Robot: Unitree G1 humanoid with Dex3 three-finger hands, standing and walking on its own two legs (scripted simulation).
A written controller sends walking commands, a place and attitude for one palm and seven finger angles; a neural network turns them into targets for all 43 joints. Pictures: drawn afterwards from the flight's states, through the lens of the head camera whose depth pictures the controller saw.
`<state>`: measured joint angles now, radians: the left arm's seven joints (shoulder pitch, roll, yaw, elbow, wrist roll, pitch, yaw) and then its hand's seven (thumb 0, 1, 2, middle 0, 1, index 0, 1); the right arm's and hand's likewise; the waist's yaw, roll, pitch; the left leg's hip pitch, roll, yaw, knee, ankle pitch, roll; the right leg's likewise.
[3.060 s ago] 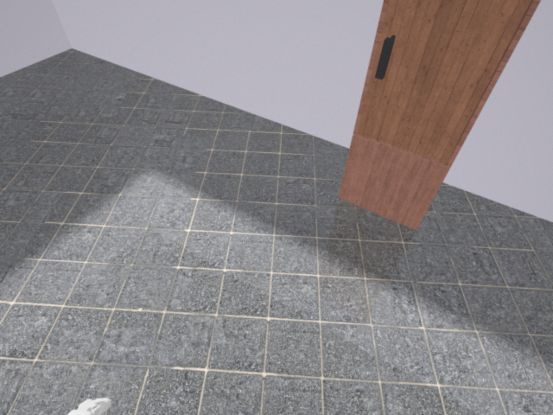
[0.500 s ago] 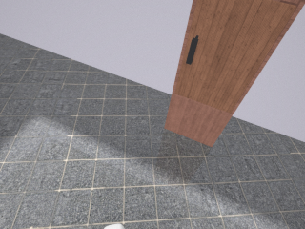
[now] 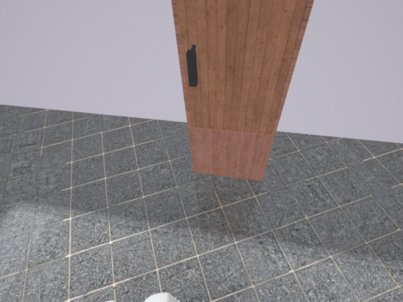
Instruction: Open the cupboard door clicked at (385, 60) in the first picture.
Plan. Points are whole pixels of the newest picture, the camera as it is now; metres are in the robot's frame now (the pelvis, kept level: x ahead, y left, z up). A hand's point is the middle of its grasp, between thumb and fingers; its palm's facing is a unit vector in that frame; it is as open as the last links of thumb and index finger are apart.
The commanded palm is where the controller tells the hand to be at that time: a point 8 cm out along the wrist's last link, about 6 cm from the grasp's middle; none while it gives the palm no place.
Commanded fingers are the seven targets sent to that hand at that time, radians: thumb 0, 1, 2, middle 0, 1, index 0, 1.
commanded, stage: turn to face it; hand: left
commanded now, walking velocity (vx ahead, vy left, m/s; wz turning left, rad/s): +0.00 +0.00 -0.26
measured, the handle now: (193, 65) +0.83 +0.07 +0.00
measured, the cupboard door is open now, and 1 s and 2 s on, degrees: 0 0 0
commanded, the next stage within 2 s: take the last steps up to it in 0.04 s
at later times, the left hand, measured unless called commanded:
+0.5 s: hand out of the picture +0.14 +0.21 -0.16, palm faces -0.10 -0.98 -0.15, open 7.3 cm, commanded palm none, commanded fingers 0.00 0.90 0.90 -0.20 -0.30 -0.20 -0.30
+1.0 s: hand (165, 255) +0.25 +0.12 -0.17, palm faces -0.07 -0.98 -0.18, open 7.2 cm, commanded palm none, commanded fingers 0.00 0.90 0.90 -0.20 -0.30 -0.20 -0.30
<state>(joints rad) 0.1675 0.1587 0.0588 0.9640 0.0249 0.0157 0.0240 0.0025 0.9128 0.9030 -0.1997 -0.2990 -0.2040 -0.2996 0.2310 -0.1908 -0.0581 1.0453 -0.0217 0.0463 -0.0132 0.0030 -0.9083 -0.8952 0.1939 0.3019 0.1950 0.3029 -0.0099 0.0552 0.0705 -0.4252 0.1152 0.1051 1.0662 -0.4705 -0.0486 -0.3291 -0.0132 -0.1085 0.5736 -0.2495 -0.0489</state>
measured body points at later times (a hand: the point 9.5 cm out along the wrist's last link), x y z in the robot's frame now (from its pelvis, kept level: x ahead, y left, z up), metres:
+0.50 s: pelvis +0.07 +0.02 +0.02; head +0.10 +0.05 +0.47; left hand +0.14 +0.26 -0.15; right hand +0.00 -0.19 -0.12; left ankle +0.01 +0.14 -0.73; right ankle +0.07 -0.13 -0.66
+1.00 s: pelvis +0.21 -0.05 +0.01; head +0.22 -0.05 +0.46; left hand +0.25 +0.17 -0.15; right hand +0.23 -0.30 -0.14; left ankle +0.28 +0.06 -0.69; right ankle +0.18 -0.13 -0.73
